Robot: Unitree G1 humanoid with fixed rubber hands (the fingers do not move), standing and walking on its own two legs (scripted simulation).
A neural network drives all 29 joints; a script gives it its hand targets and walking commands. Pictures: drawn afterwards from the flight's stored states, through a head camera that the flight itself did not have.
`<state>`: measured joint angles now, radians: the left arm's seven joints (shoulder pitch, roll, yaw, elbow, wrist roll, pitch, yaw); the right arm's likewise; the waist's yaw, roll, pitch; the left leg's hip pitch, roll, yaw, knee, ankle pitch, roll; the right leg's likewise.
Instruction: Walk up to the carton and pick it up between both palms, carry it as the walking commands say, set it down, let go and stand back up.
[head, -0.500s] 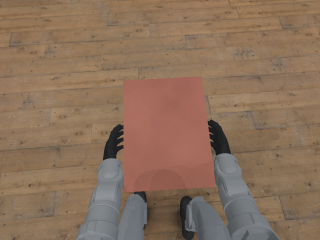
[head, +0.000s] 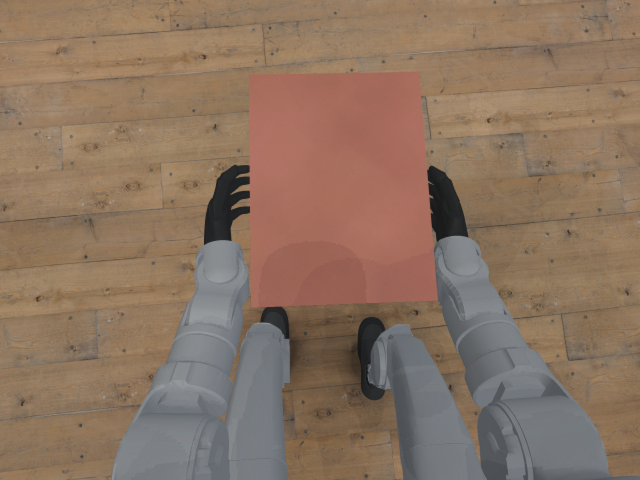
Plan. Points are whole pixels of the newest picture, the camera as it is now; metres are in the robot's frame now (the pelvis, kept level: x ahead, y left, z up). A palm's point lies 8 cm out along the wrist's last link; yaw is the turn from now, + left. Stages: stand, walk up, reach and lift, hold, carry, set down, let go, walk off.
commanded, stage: set down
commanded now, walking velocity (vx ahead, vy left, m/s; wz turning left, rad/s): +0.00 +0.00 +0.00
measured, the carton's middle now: (331, 212) +0.41 -0.01 -0.21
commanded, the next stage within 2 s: none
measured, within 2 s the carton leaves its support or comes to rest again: neither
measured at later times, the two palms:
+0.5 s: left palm (233, 219) +0.41 +0.14 -0.23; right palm (424, 214) +0.41 -0.15 -0.22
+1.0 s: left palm (247, 203) +0.45 +0.13 -0.32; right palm (411, 199) +0.45 -0.15 -0.31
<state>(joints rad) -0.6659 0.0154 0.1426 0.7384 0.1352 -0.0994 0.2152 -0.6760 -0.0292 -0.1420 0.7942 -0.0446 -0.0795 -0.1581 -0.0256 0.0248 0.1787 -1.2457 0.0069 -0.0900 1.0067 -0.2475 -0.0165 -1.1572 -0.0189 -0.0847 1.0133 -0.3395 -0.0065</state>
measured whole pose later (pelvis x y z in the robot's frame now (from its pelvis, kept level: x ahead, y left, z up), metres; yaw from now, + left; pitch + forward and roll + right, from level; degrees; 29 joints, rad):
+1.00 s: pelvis -0.02 +0.00 -0.15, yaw -3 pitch +38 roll -6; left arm -1.07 0.16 0.14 0.83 0.03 0.05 0.20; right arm -1.08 -0.12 -0.16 0.86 0.03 0.03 -0.19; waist -0.01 0.04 0.23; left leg -1.87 -0.02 -0.15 1.61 -0.41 -0.03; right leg -1.76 0.02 -0.08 1.61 -0.52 0.00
